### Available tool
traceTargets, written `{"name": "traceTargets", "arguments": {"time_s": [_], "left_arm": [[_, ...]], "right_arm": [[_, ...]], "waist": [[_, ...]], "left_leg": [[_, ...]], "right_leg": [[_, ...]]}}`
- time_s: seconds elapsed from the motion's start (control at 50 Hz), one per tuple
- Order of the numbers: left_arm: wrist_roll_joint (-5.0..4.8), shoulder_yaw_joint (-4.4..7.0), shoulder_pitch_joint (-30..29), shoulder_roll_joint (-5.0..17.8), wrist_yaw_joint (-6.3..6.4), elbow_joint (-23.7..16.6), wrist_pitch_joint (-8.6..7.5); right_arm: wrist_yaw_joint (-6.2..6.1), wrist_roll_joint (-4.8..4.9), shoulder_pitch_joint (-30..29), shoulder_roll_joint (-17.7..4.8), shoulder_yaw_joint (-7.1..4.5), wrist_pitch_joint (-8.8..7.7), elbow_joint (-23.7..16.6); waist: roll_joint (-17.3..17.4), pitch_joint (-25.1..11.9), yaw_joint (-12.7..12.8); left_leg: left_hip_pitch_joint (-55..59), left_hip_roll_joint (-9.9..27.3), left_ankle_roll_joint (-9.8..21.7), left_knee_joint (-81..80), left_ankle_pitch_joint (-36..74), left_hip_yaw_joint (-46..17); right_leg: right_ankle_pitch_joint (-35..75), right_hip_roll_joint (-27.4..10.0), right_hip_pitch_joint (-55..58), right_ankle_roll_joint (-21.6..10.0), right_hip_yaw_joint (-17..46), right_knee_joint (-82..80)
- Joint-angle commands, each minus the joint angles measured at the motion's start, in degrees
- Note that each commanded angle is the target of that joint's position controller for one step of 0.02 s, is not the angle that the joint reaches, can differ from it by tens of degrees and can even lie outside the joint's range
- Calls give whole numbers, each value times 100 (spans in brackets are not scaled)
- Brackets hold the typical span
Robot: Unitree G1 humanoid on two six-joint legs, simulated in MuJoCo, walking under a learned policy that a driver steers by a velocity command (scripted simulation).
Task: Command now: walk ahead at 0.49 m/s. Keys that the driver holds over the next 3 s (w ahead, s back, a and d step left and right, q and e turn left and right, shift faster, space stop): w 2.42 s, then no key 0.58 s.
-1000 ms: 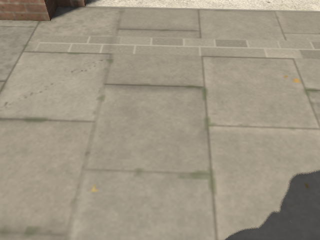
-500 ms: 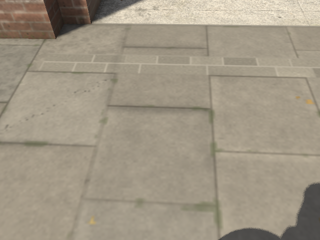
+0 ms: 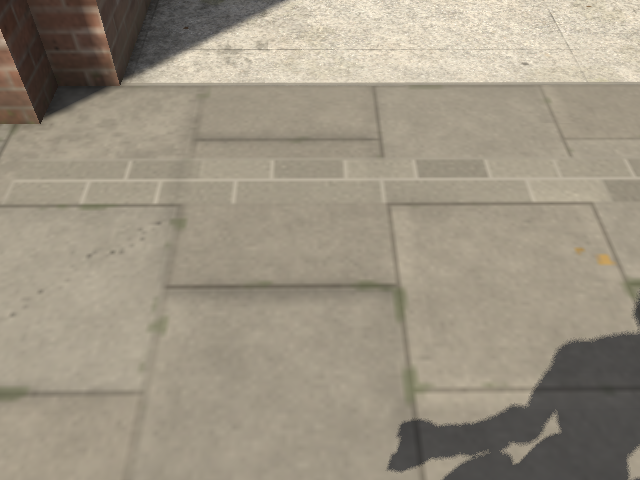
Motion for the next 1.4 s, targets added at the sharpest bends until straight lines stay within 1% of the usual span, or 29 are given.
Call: {"name": "traceTargets", "arguments": {"time_s": [0.02, 0.1, 0.2, 0.24, 0.28, 0.3, 0.32, 0.34, 0.36, 0.4, 0.42, 0.46, 0.52, 0.64, 0.76, 0.8, 0.84, 0.86, 0.88, 0.9, 0.92, 0.94, 0.98, 1.02, 1.08, 1.2, 1.3, 1.36, 1.4], "left_arm": [[67, 64, 189, 238, 37, -243, 30], [16, 33, -722, 167, -26, -474, -28], [-62, 16, -1433, 248, -196, -758, -83], [-63, 55, -1303, 371, -255, -792, -136], [-44, 230, -281, 671, -248, -516, -173], [-10, 388, 886, 1075, -203, -219, -186], [80, 556, 1678, 1738, -190, -67, -135], [68, 435, 1787, 1308, -214, -32, -125], [40, 311, 1262, 943, -217, -121, -138], [43, 174, 309, 549, -251, -321, -117], [75, 133, 134, 421, -275, -326, -130], [94, 138, 225, 412, -301, -198, -157], [102, 199, 563, 629, -222, -1, -165], [31, 203, 1066, 739, -80, 227, -77], [-30, 263, 1446, 814, -19, 514, 57], [-35, 298, 1319, 891, -2, 511, 107], [-5, 278, 1095, 860, -3, 454, 168], [64, 195, 1085, 699, -7, 336, 167], [88, -22, 1770, -42, -80, 272, 39], [-34, 24, 1664, 227, -118, 375, -125], [-182, 146, 1115, 690, -137, 198, -219], [-199, 158, 685, 753, -106, 80, -242], [-49, 233, 563, 632, -26, 65, -120], [-23, 208, 792, 337, -10, 120, 33], [27, 242, 334, 366, 19, -63, 104], [15, 190, -874, 214, -78, -401, 46], [-49, 133, -1635, 235, -234, -694, -13], [-61, 170, -1500, 395, -318, -748, -71], [-31, 351, -382, 717, -294, -428, -89]], "right_arm": [[-111, 12, -240, -772, -128, -96, -328], [-188, 103, 214, -926, -154, -23, -227], [-197, 149, 637, -972, -181, 94, -32], [-210, 153, 586, -1044, -215, 155, -21], [-213, 128, 372, -1020, -195, 216, -78], [-210, 47, 299, -799, -101, 213, -198], [-163, 25, 839, -156, 99, 91, -312], [-135, 113, 863, -332, 78, -65, -227], [-112, 264, 359, -896, -73, -145, -366], [-167, 196, -205, -856, -109, -115, -493], [-196, 137, -168, -776, -143, -32, -487], [-209, 116, 27, -514, -126, 114, -424], [-234, 72, -392, -521, -162, 177, -602], [-151, 88, -1667, -367, -119, 120, -975], [30, 149, -2397, -437, -94, 34, -1304], [70, 151, -2164, -567, -144, -3, -1284], [32, 136, -909, -917, -351, -14, -911], [-23, 89, 188, -1303, -488, -6, -641], [-45, 5, 822, -1858, -613, 30, -507], [-36, 66, 796, -1395, -473, 45, -497], [-44, 107, 256, -1100, -382, 30, -580], [-53, 92, -255, -880, -313, 29, -715], [-7, -11, -781, -534, -200, -10, -753], [11, -13, -686, -570, -212, -36, -638], [-84, -5, -397, -829, -273, -51, -487], [-213, 76, 143, -908, -264, 34, -277], [-234, 116, 605, -967, -297, 146, -17], [-266, 137, 522, -1062, -351, 222, 24], [-268, 141, 250, -1065, -346, 270, -39]], "waist": [[419, 311, 267], [444, 311, -66], [540, 459, -284], [620, 385, -133], [631, -175, 444], [336, -988, 891], [-1069, -1825, 841], [-1258, -2179, 866], [-837, -1325, 753], [-121, -462, 415], [-184, -276, 227], [-242, -163, 72], [-92, 47, 85], [-110, 303, 431], [-133, 558, 551], [-227, 377, 357], [-256, -378, -302], [117, -1172, -687], [1581, -2009, -434], [1628, -2350, -511], [1297, -1385, -437], [800, -868, -270], [574, -308, 138], [672, -192, 293], [518, 65, 274], [531, 283, -78], [545, 521, -309], [679, 395, -96], [721, -275, 533]], "left_leg": [[-578, 1631, 989, -1155, 338, -1241], [-114, 1529, 721, -1045, 432, -941], [797, 1873, 639, -628, 284, -1047], [1044, 2010, 549, -314, 552, -1126], [944, 1713, 345, 870, 2110, -850], [147, 1366, 144, 2400, 1993, -523], [-2283, 422, -324, 4742, -86, -46], [-3148, 284, -274, 5708, -2431, -901], [-3627, 651, -143, 6072, -2102, -1035], [-3292, 1167, -141, 5534, -1121, -772], [-2939, 1334, -167, 5184, -843, -787], [-2574, 1360, -249, 4935, -580, -693], [-3051, 1392, -377, 4277, 24, -670], [-3008, 1179, -421, 2297, 1344, -445], [-3128, 1041, -205, 1493, 796, -429], [-2556, 886, -65, 1349, 383, -297], [-720, 487, 172, 1226, 320, 30], [1082, 1166, 489, 1414, 460, -733], [3290, 2623, 1446, 969, -309, -3438], [3431, 2850, 1578, 164, -846, -4685], [2662, 2652, 1243, 96, -878, -3829], [1743, 2421, 1025, -14, -532, -2992], [350, 1965, 778, -406, 166, -2024], [-123, 1835, 829, -702, 428, -1657], [-122, 1824, 902, -929, 851, -1320], [279, 1598, 612, -1000, 868, -777], [1164, 1920, 595, -672, 887, -818], [1517, 2102, 467, -219, 1676, -854], [1315, 1793, 267, 1027, 3376, -563]], "right_leg": [[895, -246, -130, 156, 21, -855], [1743, 13, 65, 204, -197, -2448], [1253, 178, 49, 94, -246, -3293], [801, 269, 369, -68, -293, -3536], [598, 590, 1807, -304, -556, -3792], [743, 101, 3472, -622, -12, -3639], [160, -1332, 5812, -1499, 2410, -3942], [-334, -1659, 6064, -1724, 3913, -4727], [-380, -1473, 5354, -1402, 3147, -4782], [404, -977, 3767, -1111, 1729, -5119], [656, -749, 3260, -999, 1297, -5326], [1134, -550, 2806, -1029, 853, -5573], [1828, -535, 2893, -1101, 502, -5711], [1519, -389, 3176, -899, 53, -5871], [1648, -804, 4182, -829, 109, -5458], [2407, -846, 4312, -730, 80, -5095], [4043, -475, 4028, -524, -224, -3660], [3128, -153, 2938, -327, -452, -2070], [-69, 906, 526, 110, -528, 259], [-1989, 983, -248, 65, 328, 1204], [-1716, 618, -743, -53, 355, 1452], [-1158, 277, -623, -106, 182, 1212], [-517, -104, 44, -97, 130, 455], [-320, -161, 395, -51, 66, 131], [331, -217, -92, 100, 22, -593], [1831, 19, -160, 165, -220, -2549], [1472, 174, -341, 69, -283, -3303], [864, 323, 117, -149, -365, -3562], [818, 698, 1801, -393, -675, -3751]]}}
Next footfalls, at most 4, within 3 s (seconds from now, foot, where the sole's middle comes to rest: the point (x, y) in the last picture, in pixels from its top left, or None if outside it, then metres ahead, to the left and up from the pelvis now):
0.30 right None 0.33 -0.17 -0.78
0.86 left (289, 425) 0.64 0.07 -0.78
1.42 right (381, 306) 0.95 -0.16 -0.78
1.96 left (283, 223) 1.25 0.09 -0.78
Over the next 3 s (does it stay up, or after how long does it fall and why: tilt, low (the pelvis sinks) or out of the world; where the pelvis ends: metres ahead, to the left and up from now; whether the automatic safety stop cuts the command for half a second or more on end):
stays up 1.50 -0.04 -0.01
